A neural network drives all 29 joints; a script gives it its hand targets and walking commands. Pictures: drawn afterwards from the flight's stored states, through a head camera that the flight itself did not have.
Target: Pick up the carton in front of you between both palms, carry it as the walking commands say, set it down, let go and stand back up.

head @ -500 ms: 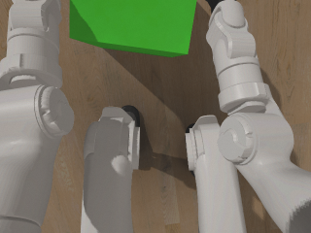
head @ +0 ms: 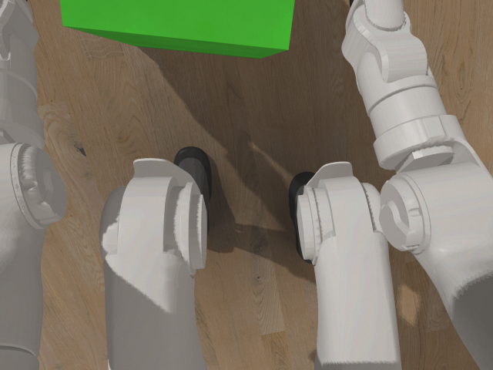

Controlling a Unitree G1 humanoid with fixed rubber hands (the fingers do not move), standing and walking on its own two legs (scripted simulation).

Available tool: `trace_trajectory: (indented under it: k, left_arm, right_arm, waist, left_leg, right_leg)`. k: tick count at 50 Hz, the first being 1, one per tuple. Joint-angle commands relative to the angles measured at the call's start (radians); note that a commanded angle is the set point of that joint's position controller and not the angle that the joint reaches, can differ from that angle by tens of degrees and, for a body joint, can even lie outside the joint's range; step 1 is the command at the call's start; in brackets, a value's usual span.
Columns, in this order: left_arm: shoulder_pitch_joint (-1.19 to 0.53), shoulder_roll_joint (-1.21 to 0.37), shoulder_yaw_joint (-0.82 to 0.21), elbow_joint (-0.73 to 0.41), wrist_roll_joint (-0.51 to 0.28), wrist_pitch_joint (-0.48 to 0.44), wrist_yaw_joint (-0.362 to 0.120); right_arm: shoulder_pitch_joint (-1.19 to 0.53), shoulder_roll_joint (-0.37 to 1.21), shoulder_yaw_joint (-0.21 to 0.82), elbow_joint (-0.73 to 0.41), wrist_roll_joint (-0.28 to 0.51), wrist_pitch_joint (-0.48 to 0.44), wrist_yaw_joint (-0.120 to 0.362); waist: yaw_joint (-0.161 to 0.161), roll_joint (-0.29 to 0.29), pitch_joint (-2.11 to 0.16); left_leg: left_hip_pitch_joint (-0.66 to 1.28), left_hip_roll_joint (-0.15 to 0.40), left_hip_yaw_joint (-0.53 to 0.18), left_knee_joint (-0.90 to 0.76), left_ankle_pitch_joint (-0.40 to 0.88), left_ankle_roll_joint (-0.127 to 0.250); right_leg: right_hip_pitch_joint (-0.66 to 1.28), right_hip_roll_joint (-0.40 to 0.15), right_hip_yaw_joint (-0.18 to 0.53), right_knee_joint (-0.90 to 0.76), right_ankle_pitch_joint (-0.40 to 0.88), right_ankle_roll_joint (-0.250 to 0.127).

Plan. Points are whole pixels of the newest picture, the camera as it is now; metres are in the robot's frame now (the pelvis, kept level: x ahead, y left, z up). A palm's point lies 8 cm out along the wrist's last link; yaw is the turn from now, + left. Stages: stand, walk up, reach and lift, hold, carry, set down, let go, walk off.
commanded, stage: set down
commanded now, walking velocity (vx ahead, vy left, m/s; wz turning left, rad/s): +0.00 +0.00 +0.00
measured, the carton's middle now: out of the picture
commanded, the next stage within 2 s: let go in 1.06 s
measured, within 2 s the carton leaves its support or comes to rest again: neither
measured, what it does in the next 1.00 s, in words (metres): rises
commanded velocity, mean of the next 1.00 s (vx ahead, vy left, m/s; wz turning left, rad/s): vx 0.00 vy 0.00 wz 0.00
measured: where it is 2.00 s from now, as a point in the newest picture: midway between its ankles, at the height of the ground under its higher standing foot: (252, 223)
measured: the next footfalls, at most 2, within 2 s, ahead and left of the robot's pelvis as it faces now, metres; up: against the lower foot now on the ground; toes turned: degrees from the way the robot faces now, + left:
none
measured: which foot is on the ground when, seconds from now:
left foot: down 0.00-1.00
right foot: down 0.00-1.00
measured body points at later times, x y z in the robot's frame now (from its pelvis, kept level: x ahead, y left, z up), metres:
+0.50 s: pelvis +0.00 +0.01 +0.09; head +0.33 +0.10 +0.38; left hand +0.53 +0.33 -0.04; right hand +0.56 -0.05 -0.03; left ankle +0.13 +0.12 -0.34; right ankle +0.10 -0.13 -0.34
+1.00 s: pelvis +0.03 +0.02 +0.22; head +0.34 +0.10 +0.54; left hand +0.53 +0.35 +0.11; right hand +0.55 -0.05 +0.12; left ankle +0.13 +0.12 -0.34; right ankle +0.10 -0.13 -0.34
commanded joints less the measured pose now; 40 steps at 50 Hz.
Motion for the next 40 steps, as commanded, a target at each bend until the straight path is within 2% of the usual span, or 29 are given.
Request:
trace_trajectory:
  k: [1, 6, 10, 15, 19, 25, 31, 35, 40]
  left_arm:
    - [-0.345, 0.189, -0.043, -0.165, -0.067, -0.008, -0.018]
    - [-0.304, 0.186, -0.036, -0.157, -0.020, 0.056, -0.035]
    - [-0.297, 0.160, -0.008, -0.238, 0.042, 0.104, -0.027]
    - [-0.258, 0.078, 0.017, -0.237, 0.102, 0.139, -0.032]
    - [-0.224, 0.020, 0.027, -0.238, 0.134, 0.138, -0.039]
    - [-0.180, 0.006, 0.057, -0.265, 0.173, 0.144, -0.038]
    - [-0.136, 0.026, 0.092, -0.350, 0.186, 0.161, -0.041]
    - [-0.114, 0.033, 0.097, -0.403, 0.174, 0.174, -0.051]
    - [-0.077, 0.017, 0.096, -0.413, 0.168, 0.182, -0.067]
  right_arm:
    - [-0.281, -0.035, 0.045, -0.192, 0.068, -0.004, -0.017]
    - [-0.242, -0.036, -0.026, -0.232, 0.021, 0.039, -0.038]
    - [-0.205, -0.030, -0.091, -0.295, -0.032, 0.073, -0.061]
    - [-0.136, -0.008, -0.177, -0.234, -0.108, 0.098, -0.055]
    - [-0.100, 0.009, -0.225, -0.202, -0.157, 0.088, -0.031]
    - [-0.050, 0.027, -0.225, -0.240, -0.158, 0.083, -0.012]
    - [-0.003, 0.034, -0.192, -0.357, -0.140, 0.099, -0.012]
    - [0.026, 0.034, -0.178, -0.419, -0.135, 0.116, -0.015]
    - [0.076, 0.049, -0.184, -0.435, -0.148, 0.127, -0.011]
  waist:
    - [0.098, 0.096, -1.394]
    - [0.068, 0.145, -1.414]
    - [0.046, 0.190, -1.520]
    - [0.003, 0.220, -1.362]
    - [-0.023, 0.229, -1.324]
    - [-0.005, 0.240, -1.418]
    - [0.015, 0.221, -1.559]
    - [0.011, 0.214, -1.601]
    - [-0.010, 0.215, -1.573]
  left_leg:
    - [0.907, -0.003, 0.024, -0.125, 0.441, 0.001]
    - [0.984, -0.005, 0.042, -0.182, 0.320, 0.001]
    - [1.069, -0.030, 0.067, -0.251, 0.288, -0.004]
    - [0.998, -0.039, 0.065, -0.355, 0.210, -0.016]
    - [1.003, -0.044, 0.044, -0.416, 0.241, -0.025]
    - [1.120, -0.055, 0.040, -0.507, 0.323, -0.032]
    - [1.277, -0.069, 0.056, -0.600, 0.416, -0.028]
    - [1.364, -0.077, 0.056, -0.670, 0.444, -0.025]
    - [1.430, -0.082, 0.048, -0.764, 0.457, -0.024]
  right_leg:
    - [0.395, -0.074, -0.137, -0.172, 0.307, -0.021]
    - [0.358, -0.059, -0.162, -0.227, 0.196, -0.023]
    - [0.381, -0.042, -0.179, -0.295, 0.178, -0.030]
    - [0.294, -0.043, -0.179, -0.390, 0.128, -0.037]
    - [0.245, -0.047, -0.176, -0.451, 0.149, -0.034]
    - [0.256, -0.043, -0.179, -0.544, 0.177, -0.025]
    - [0.355, -0.036, -0.178, -0.650, 0.216, -0.015]
    - [0.425, -0.038, -0.171, -0.726, 0.237, -0.014]
    - [0.483, -0.049, -0.158, -0.826, 0.261, -0.013]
